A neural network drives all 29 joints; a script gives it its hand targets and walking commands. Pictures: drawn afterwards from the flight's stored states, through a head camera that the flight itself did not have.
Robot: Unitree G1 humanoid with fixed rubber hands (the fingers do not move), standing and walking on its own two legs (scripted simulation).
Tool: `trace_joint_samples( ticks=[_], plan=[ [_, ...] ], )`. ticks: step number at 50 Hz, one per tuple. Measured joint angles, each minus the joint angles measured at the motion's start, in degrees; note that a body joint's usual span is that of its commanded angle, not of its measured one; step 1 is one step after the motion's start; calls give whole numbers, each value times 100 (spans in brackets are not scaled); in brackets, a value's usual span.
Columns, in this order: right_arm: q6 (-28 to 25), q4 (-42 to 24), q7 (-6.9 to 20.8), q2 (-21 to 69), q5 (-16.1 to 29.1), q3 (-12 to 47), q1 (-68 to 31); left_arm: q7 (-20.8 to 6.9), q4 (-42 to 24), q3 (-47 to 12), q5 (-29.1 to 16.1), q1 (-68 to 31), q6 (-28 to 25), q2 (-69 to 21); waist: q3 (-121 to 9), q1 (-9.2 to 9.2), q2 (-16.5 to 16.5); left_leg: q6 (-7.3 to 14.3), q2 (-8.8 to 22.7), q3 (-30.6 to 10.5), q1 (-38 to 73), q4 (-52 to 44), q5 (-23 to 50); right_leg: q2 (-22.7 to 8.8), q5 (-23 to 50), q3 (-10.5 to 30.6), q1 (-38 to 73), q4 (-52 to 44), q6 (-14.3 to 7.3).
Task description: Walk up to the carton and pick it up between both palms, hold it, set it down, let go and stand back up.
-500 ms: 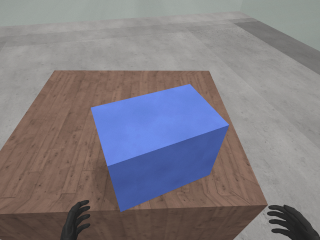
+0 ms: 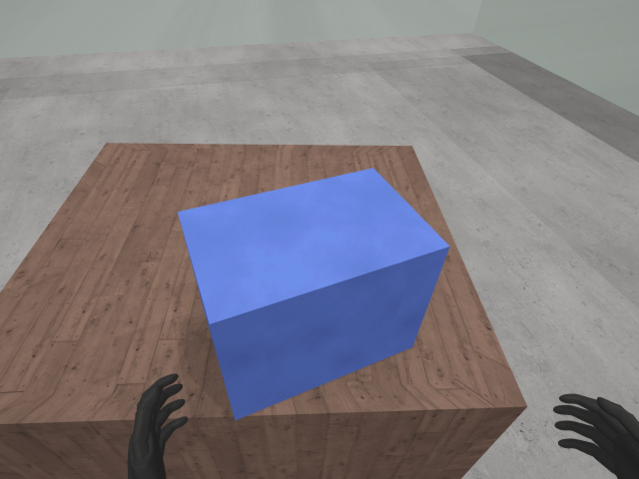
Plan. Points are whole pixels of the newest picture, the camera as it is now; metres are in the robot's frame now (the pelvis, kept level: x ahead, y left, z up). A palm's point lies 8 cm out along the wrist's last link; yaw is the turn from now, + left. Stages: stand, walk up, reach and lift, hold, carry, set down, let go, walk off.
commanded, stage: reach and lift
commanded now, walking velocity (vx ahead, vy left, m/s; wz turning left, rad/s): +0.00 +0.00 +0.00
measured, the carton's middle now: (308, 287) +0.40 +0.06 +0.03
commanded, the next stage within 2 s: none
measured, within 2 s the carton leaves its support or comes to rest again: neither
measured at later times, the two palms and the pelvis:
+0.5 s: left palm (136, 420) +0.19 +0.22 +0.06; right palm (616, 408) +0.24 -0.30 +0.05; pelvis -0.01 +0.01 +0.01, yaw -1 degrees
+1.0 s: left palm (130, 374) +0.22 +0.23 +0.09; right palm (585, 333) +0.31 -0.27 +0.09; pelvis -0.01 +0.00 +0.01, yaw -1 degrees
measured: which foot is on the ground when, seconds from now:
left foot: down 0.00-1.00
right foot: down 0.00-1.00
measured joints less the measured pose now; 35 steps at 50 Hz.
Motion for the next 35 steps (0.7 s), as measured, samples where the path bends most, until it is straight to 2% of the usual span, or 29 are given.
trace_joint_samples(
  ticks=[9, 22, 35],
  plan=[
    [457, -263, -26, -20, 52, -71, -336, 111, -171, -7, -31, -432, 511, -35, 28, 12, -93, 13, -14, 62, -78, -33, 85, -17, 52, 55, -146, 72, -1],
    [1399, -842, -159, -137, -136, -358, -851, 73, -717, 202, -120, -885, 1390, 24, 139, 50, 75, 75, -53, 156, 120, -418, 283, -44, 310, 157, 56, -368, 54],
    [2009, -1335, -288, -167, -378, -666, -1361, 21, -992, 297, -286, -1346, 1827, 152, 280, 88, 107, 72, -50, 165, 178, -731, 473, -30, 527, 175, 131, -724, 44]
  ],
)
